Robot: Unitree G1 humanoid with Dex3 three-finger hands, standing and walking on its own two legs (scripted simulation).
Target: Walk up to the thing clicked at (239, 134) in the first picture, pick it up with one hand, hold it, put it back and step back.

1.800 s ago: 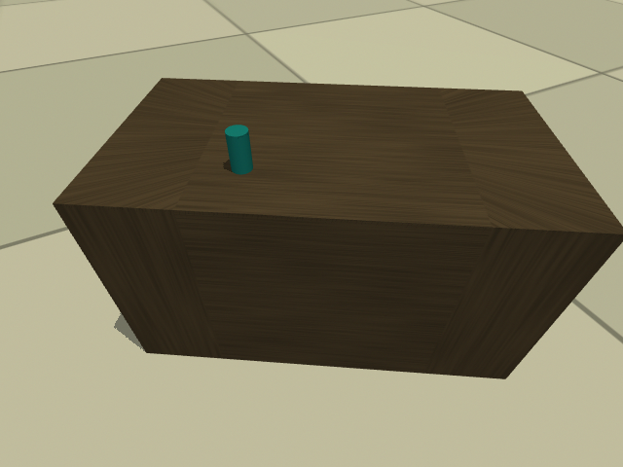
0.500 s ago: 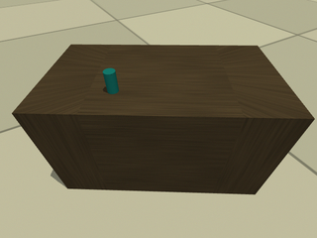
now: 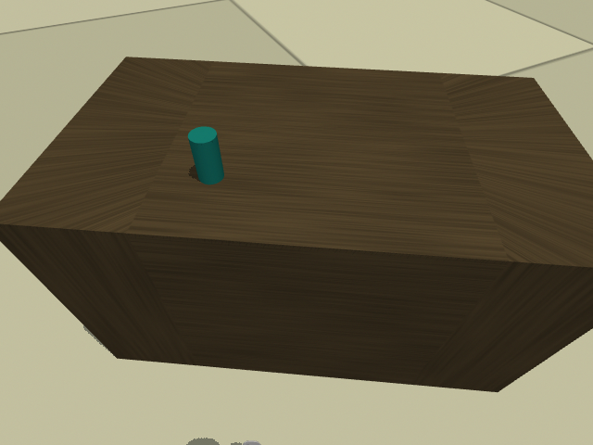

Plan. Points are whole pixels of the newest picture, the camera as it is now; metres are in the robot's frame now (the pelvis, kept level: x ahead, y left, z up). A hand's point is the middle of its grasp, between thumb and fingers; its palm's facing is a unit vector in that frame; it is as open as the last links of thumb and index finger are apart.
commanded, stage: walk up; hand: left
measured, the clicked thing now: (207, 156) +0.66 +0.22 +0.00
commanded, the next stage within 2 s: none
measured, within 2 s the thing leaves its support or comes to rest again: neither
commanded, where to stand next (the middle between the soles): +0.17 +0.04 m, yaw -3 degrees
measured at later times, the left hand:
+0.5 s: hand (93, 429) +0.19 +0.31 -0.11, palm faces -0.06 -0.86 -0.51, open 7.4 cm
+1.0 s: hand (104, 405) +0.23 +0.33 -0.15, palm faces -0.02 -0.95 -0.32, open 7.4 cm
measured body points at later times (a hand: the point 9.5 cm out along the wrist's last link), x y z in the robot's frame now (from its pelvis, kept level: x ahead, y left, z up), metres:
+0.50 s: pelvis +0.12 +0.02 +0.00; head +0.15 -0.02 +0.44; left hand +0.19 +0.35 -0.08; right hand +0.18 -0.28 -0.14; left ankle +0.11 +0.11 -0.69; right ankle +0.20 -0.08 -0.72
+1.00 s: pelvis +0.12 +0.07 +0.00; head +0.15 +0.09 +0.45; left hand +0.23 +0.38 -0.13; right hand +0.18 -0.26 -0.09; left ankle +0.11 +0.21 -0.72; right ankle +0.14 -0.07 -0.72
